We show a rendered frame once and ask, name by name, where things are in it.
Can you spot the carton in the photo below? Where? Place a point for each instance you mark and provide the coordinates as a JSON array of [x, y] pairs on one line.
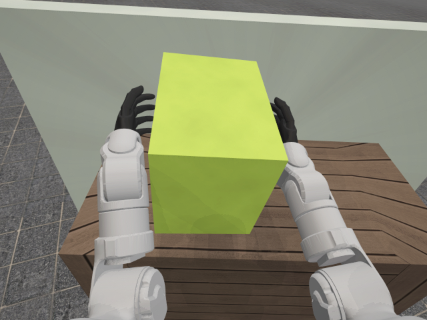
[[215, 152]]

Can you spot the left robot upper arm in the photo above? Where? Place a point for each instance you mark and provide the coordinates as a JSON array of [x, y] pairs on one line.
[[136, 293]]

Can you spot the left robot hand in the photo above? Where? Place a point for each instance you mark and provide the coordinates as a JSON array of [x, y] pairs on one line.
[[127, 119]]

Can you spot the pedestal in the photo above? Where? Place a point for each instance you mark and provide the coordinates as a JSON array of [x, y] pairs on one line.
[[264, 275]]

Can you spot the right robot upper arm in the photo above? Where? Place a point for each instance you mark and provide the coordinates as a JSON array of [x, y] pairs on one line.
[[352, 291]]

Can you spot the robot right forearm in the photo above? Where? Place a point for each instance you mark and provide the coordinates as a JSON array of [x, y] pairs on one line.
[[325, 237]]

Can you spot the right robot hand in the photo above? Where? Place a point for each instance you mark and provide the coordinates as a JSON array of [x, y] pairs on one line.
[[284, 120]]

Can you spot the robot left forearm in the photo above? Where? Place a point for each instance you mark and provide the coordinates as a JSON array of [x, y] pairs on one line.
[[124, 234]]

